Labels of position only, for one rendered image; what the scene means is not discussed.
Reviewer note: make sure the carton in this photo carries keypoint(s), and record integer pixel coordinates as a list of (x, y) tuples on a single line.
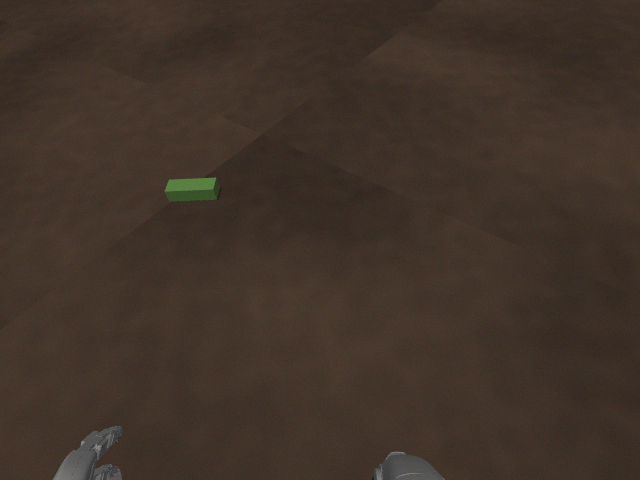
[(192, 189)]

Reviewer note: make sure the left robot hand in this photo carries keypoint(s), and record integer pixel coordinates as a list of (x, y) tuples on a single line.
[(80, 464)]

